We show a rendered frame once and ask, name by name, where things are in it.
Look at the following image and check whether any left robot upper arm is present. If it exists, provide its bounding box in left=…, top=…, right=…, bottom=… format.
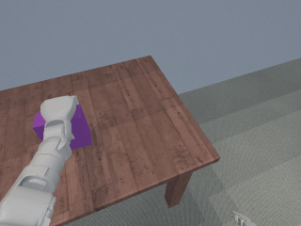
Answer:
left=0, top=186, right=56, bottom=226

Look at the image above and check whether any table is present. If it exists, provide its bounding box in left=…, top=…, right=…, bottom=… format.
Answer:
left=0, top=56, right=221, bottom=226

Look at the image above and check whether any robot right hand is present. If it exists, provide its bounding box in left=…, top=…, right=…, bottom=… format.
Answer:
left=231, top=211, right=257, bottom=226

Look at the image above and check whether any robot left hand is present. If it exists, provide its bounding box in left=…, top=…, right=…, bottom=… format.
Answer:
left=40, top=95, right=79, bottom=140

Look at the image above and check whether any left robot forearm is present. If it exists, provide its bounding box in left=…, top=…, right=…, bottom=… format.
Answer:
left=0, top=117, right=72, bottom=214

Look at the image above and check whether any sponge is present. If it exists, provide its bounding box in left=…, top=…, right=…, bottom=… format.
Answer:
left=32, top=105, right=92, bottom=150

